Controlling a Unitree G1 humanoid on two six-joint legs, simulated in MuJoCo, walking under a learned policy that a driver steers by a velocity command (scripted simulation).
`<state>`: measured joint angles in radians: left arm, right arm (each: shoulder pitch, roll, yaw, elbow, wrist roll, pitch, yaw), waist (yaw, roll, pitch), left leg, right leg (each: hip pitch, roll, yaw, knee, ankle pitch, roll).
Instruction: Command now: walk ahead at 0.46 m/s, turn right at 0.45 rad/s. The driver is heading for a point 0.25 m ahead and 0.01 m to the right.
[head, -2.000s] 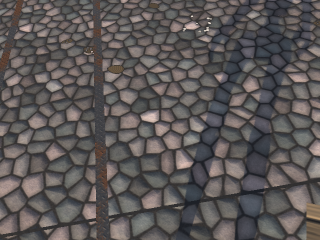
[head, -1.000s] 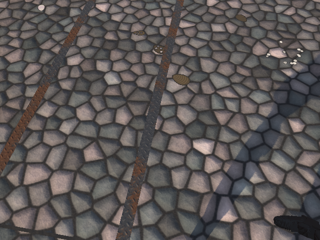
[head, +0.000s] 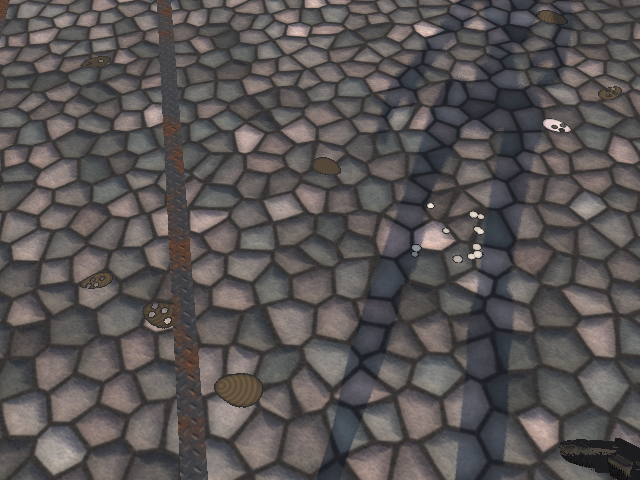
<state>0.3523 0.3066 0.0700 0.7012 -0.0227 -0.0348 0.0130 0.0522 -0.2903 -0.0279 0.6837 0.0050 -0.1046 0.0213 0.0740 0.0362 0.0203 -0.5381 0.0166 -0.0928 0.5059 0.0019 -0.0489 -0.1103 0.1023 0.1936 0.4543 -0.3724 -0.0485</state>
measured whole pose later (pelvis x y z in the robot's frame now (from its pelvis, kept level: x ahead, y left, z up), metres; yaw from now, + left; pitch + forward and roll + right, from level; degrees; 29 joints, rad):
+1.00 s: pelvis +0.18 +0.01 +0.00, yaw -5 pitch -2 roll +0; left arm 0.18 0.23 0.05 0.79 0.01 0.01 0.03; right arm 0.16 -0.26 -0.02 0.98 -0.01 0.01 -0.02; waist -0.01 -0.01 0.04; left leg -0.14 0.01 0.02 0.51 -0.34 0.00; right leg -0.24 0.01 0.04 0.53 -0.26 0.00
